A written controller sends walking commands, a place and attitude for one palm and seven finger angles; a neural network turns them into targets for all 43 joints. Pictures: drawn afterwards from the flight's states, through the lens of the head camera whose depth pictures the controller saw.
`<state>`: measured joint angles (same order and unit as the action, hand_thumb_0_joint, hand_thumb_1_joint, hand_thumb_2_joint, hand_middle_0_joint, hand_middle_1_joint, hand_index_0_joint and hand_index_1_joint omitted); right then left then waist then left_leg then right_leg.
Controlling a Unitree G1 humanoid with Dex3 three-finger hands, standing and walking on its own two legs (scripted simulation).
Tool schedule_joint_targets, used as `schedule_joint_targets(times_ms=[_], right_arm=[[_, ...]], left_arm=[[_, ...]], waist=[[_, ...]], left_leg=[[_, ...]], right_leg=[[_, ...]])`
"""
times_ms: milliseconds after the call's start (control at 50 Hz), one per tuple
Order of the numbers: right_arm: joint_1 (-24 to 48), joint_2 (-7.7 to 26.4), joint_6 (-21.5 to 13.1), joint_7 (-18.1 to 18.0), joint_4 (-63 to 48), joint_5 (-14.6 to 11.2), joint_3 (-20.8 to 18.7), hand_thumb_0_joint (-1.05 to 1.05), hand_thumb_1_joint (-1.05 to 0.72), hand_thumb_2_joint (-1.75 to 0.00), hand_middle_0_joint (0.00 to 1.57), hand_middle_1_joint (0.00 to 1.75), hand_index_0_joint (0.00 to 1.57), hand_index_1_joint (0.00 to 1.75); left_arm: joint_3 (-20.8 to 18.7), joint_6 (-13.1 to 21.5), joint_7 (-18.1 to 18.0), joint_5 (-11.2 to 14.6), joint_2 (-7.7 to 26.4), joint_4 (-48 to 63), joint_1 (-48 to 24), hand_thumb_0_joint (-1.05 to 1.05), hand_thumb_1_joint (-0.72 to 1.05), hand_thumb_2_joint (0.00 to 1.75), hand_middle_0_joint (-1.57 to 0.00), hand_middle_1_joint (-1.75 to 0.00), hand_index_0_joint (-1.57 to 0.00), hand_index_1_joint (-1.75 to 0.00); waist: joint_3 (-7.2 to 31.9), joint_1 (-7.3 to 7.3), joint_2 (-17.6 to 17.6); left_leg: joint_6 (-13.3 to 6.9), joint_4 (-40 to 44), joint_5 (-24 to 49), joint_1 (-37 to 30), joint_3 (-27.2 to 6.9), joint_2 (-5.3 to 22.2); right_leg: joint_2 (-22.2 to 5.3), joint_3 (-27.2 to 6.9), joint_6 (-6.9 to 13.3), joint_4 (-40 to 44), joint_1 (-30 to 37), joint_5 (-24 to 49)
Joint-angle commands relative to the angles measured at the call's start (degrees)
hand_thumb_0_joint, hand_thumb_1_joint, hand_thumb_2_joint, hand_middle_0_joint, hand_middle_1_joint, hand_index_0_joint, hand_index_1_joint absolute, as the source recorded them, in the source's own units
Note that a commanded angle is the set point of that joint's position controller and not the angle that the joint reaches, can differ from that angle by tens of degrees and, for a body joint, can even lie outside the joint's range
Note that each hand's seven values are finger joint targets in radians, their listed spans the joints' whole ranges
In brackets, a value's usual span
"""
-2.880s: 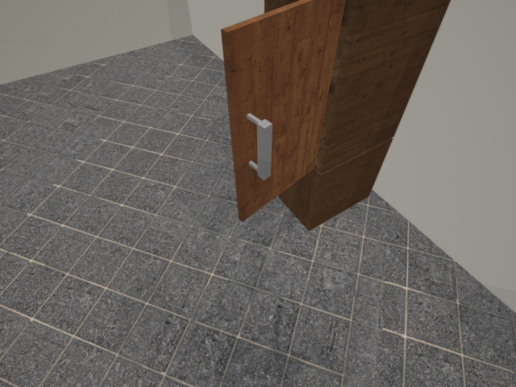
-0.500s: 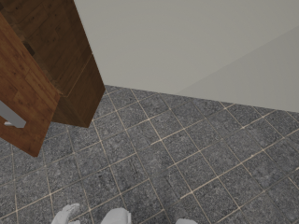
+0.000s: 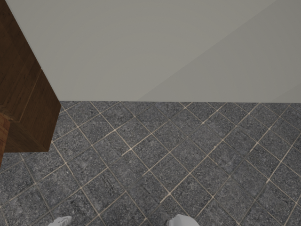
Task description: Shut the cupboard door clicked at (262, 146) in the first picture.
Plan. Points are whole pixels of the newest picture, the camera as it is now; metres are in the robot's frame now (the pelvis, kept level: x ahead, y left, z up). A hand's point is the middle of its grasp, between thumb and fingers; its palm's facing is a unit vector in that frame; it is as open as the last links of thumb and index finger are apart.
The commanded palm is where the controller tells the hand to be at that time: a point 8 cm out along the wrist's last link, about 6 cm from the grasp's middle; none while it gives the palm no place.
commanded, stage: walk around to get in front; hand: left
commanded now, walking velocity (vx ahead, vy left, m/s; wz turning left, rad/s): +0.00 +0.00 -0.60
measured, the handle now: out of the picture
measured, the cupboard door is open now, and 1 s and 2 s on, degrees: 100 100 100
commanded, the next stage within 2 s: none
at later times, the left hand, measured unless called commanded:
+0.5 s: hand (102, 220) +0.15 +0.15 -0.18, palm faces -0.30 -0.93 -0.22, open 7.4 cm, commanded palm none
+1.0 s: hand (135, 190) +0.24 +0.06 -0.17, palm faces -0.59 -0.76 -0.28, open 7.4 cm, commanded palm none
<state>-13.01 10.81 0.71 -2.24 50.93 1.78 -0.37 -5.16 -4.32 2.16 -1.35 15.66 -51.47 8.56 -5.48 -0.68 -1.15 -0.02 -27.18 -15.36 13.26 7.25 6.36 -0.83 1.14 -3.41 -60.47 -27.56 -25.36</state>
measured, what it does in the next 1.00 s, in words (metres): steps on the spot, turning right: right foot, then left foot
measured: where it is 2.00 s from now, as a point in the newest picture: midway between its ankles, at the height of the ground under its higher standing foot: (190, 224)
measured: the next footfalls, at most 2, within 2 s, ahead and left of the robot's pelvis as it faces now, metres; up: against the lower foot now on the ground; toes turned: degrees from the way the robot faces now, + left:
right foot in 0.16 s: +0.02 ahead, -0.15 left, +0.00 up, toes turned -11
left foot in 0.54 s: +0.11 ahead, +0.08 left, +0.00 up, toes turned -18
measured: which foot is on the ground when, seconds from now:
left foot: down 0.00-0.16, up 0.18-0.52, down 0.54-0.94, up 0.96-1.00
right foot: up 0.00-0.14, down 0.16-0.54, up 0.56-0.92, down 0.94-1.00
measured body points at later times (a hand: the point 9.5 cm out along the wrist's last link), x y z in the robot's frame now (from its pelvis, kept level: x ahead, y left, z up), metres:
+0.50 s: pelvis +0.02 -0.02 -0.01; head +0.07 -0.03 +0.44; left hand +0.16 +0.20 -0.16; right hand +0.03 -0.30 -0.14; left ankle +0.06 +0.10 -0.72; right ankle -0.02 -0.14 -0.74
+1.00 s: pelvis +0.02 -0.04 -0.02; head +0.05 -0.09 +0.43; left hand +0.27 +0.10 -0.15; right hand -0.12 -0.28 -0.17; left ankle +0.07 +0.10 -0.71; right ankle -0.05 -0.12 -0.75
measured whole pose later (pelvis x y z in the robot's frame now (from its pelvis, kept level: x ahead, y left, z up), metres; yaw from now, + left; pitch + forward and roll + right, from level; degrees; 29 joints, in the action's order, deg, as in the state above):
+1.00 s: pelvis +0.02 -0.04 -0.02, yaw -36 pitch +1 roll +0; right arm -14.1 15.7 3.7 -1.7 53.2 0.7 -2.9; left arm -3.2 -1.9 1.3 -1.2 13.5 -51.2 7.0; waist -6.1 1.5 2.8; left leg 3.7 -53.4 -30.2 21.5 6.0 8.2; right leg -0.2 3.0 1.6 -35.8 -16.8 -19.5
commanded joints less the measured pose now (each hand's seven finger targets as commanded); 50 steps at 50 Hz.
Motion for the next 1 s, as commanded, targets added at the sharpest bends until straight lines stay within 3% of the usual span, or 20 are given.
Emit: schedule_joint_targets(times_ms=[0,60,100,120,140,160,180,240,420,480,500,520,560,620,800,860,880,900,920,980], right_arm=[[-5.5,13.0,-1.0,-0.2,-1.5,0.1,-4.5,0.00,-0.90,-0.90,0.20,0.30,0.20,0.30],[-5.6,14.5,-0.8,0.3,-1.1,0.0,-5.1,0.00,-0.90,-0.90,0.20,0.30,0.20,0.30],[-3.0,14.7,-0.6,0.5,-1.6,-0.4,-5.3,0.00,-0.90,-0.90,0.20,0.30,0.20,0.30],[-1.9,13.3,-0.6,0.7,-2.3,-1.0,-5.2,0.00,-0.90,-0.90,0.20,0.30,0.20,0.30],[1.3,7.8,-0.4,0.9,-5.3,-1.5,-3.9,0.00,-0.90,-0.90,0.20,0.30,0.20,0.30],[3.9,9.1,0.3,0.2,-6.2,-1.3,-3.5,0.00,-0.90,-0.90,0.20,0.30,0.20,0.30],[2.9,9.3,0.8,0.3,-5.6,-1.7,-3.5,0.00,-0.90,-0.90,0.20,0.30,0.20,0.30],[4.2,9.3,1.2,0.6,-3.7,-1.2,-3.9,0.00,-0.90,-0.90,0.20,0.30,0.20,0.30],[3.5,7.1,0.5,0.7,-4.0,-1.7,-3.8,0.00,-0.90,-0.90,0.20,0.30,0.20,0.30],[-1.6,8.1,-0.4,0.0,-2.4,-1.8,-3.9,0.00,-0.90,-0.90,0.20,0.30,0.20,0.30],[-3.7,10.9,-0.9,-0.2,-1.9,-1.5,-4.3,0.00,-0.90,-0.90,0.20,0.30,0.20,0.30],[-5.4,17.3,-1.4,-0.3,-2.3,-0.4,-5.4,0.00,-0.90,-0.90,0.20,0.30,0.20,0.30],[-3.7,17.0,-1.1,-0.7,-4.0,0.3,-4.7,0.00,-0.90,-0.90,0.20,0.30,0.20,0.30],[0.1,12.1,-1.6,-0.9,-4.7,0.3,-3.3,0.00,-0.90,-0.90,0.20,0.30,0.20,0.30],[-5.8,14.0,-0.8,0.2,-1.8,0.1,-4.8,0.00,-0.90,-0.90,0.20,0.30,0.20,0.30],[-3.5,15.0,-0.5,0.6,-1.9,-0.3,-5.3,0.00,-0.90,-0.90,0.20,0.30,0.20,0.30],[-2.7,14.2,-0.5,0.7,-2.4,-0.7,-5.3,0.00,-0.90,-0.90,0.20,0.30,0.20,0.30],[-1.2,9.6,-0.3,1.1,-4.4,-1.4,-4.5,0.00,-0.90,-0.90,0.20,0.30,0.20,0.30],[3.9,8.4,0.2,0.7,-6.8,-1.3,-3.6,0.00,-0.90,-0.90,0.20,0.30,0.20,0.30],[3.8,9.2,1.3,0.5,-4.7,-1.2,-4.0,0.00,-0.90,-0.90,0.20,0.30,0.20,0.30]], left_arm=[[0.2,2.0,0.5,0.2,1.2,5.5,-4.3,0.00,0.90,0.90,-0.20,-0.30,-0.20,-0.30],[0.4,2.3,0.4,0.3,1.6,5.2,-4.4,0.00,0.90,0.90,-0.20,-0.30,-0.20,-0.30],[0.0,2.6,0.2,0.2,3.3,3.9,0.8,0.00,0.90,0.90,-0.20,-0.30,-0.20,-0.30],[-0.7,3.1,-0.3,-0.1,6.6,2.3,5.7,0.00,0.90,0.90,-0.20,-0.30,-0.20,-0.30],[-2.2,3.7,-1.4,-0.7,13.6,0.9,10.1,0.00,0.90,0.90,-0.20,-0.30,-0.20,-0.30],[-2.5,3.5,-2.2,0.4,15.2,0.0,12.5,0.00,0.90,0.90,-0.20,-0.30,-0.20,-0.30],[-2.0,3.4,-2.4,0.5,13.7,0.8,10.3,0.00,0.90,0.90,-0.20,-0.30,-0.20,-0.30],[-1.1,3.4,-3.2,0.5,8.7,3.3,2.6,0.00,0.90,0.90,-0.20,-0.30,-0.20,-0.30],[-1.6,3.1,-2.6,-0.3,10.0,4.2,1.4,0.00,0.90,0.90,-0.20,-0.30,-0.20,-0.30],[-1.5,2.7,-2.5,0.4,8.7,4.4,-0.9,0.00,0.90,0.90,-0.20,-0.30,-0.20,-0.30],[-1.0,2.4,-2.4,0.8,6.0,5.1,-0.6,0.00,0.90,0.90,-0.20,-0.30,-0.20,-0.30],[-0.4,2.2,-1.7,1.3,2.6,6.3,0.9,0.00,0.90,0.90,-0.20,-0.30,-0.20,-0.30],[-1.0,2.3,-1.1,0.3,5.0,7.0,-0.8,0.00,0.90,0.90,-0.20,-0.30,-0.20,-0.30],[-1.3,1.7,-0.3,-0.1,3.8,4.2,0.5,0.00,0.90,0.90,-0.20,-0.30,-0.20,-0.30],[0.4,2.0,0.6,0.2,1.4,5.4,-4.5,0.00,0.90,0.90,-0.20,-0.30,-0.20,-0.30],[0.1,2.4,0.3,0.3,2.8,4.1,-0.4,0.00,0.90,0.90,-0.20,-0.30,-0.20,-0.30],[-0.5,2.8,0.0,0.1,5.2,2.9,3.6,0.00,0.90,0.90,-0.20,-0.30,-0.20,-0.30],[-1.7,3.4,-1.0,-0.6,11.8,1.7,8.1,0.00,0.90,0.90,-0.20,-0.30,-0.20,-0.30],[-2.5,3.4,-1.9,0.2,15.3,0.6,11.3,0.00,0.90,0.90,-0.20,-0.30,-0.20,-0.30],[-1.7,3.1,-2.9,0.3,10.4,2.9,3.1,0.00,0.90,0.90,-0.20,-0.30,-0.20,-0.30]], waist=[[8.4,3.58,14.1],[8.5,3.66,14.7],[9.0,0.39,12.0],[11.5,-2.09,4.7],[10.7,-4.49,-17.2],[10.9,-6.15,-17.2],[8.4,-4.13,-12.9],[6.4,-0.71,-11.3],[8.0,0.15,-7.9],[9.1,2.99,-6.8],[10.5,3.68,1.5],[10.9,3.72,19.6],[7.6,2.64,9.9],[6.5,0.35,11.4],[8.4,3.76,14.7],[9.1,1.03,12.9],[10.1,-1.10,7.4],[11.5,-3.27,-10.6],[9.5,-5.92,-16.8],[5.2,-1.49,-14.3]], left_leg=[[-5.8,3.2,33.7,-12.0,-3.2,11.9],[-5.4,1.5,33.5,-10.5,-2.9,13.5],[-2.4,-4.5,27.7,-5.9,-0.4,12.8],[0.7,-13.3,19.2,1.4,2.2,10.3],[4.3,-27.2,-16.6,18.9,6.2,0.7],[4.3,-36.1,-25.2,21.9,-2.6,-1.3],[3.7,-39.8,-20.5,22.3,-6.6,0.3],[5.1,-39.1,-10.9,21.0,-7.3,0.4],[4.5,-17.0,-8.4,9.2,-5.5,-4.5],[3.7,-1.3,1.0,-2.9,-5.4,-5.0],[1.8,6.6,2.3,-9.9,-12.1,1.6],[-4.3,11.9,7.2,-14.2,-29.3,18.0],[-10.8,11.3,15.2,-3.8,-27.9,22.5],[-6.4,7.5,30.0,-4.9,-13.1,13.4],[-5.7,2.5,31.8,-10.7,-3.0,13.2],[-2.7,-3.0,26.3,-5.9,-0.6,12.9],[0.0,-9.5,19.5,0.4,1.2,11.1],[3.6,-22.0,-3.2,14.1,6.0,3.8],[4.7,-33.3,-25.0,22.0,0.7,-1.4],[4.5,-39.8,-13.4,23.5,-7.2,0.9]], right_leg=[[0.2,4.1,0.3,11.3,0.4,-0.4],[0.9,5.4,1.7,19.1,5.6,-0.1],[0.8,5.2,3.0,31.4,15.3,10.7],[-3.6,-0.5,5.0,37.5,26.0,23.0],[-19.3,-22.0,11.0,39.9,34.8,45.5],[-23.1,-25.4,16.5,38.6,31.7,55.6],[-21.6,-22.1,17.6,39.9,27.1,43.1],[-13.3,-16.3,14.3,38.7,22.4,41.7],[-10.4,-20.8,14.0,38.2,16.4,29.9],[-7.3,-20.8,9.8,33.4,10.2,29.2],[-2.3,-17.2,6.7,28.0,3.7,19.8],[5.6,-7.5,2.8,14.4,-6.0,-4.2],[0.8,-5.9,1.5,-4.6,-3.9,-8.8],[0.1,-3.3,0.1,-9.8,-5.3,-1.8],[0.4,5.0,1.1,15.2,3.0,-1.1],[1.1,5.8,2.8,29.7,13.5,8.6],[-1.0,2.7,4.3,36.5,22.6,17.3],[-14.8,-15.6,9.2,40.7,32.8,33.3],[-22.8,-25.6,15.5,39.7,30.4,50.8],[-14.9,-19.6,15.0,41.2,21.7,32.0]])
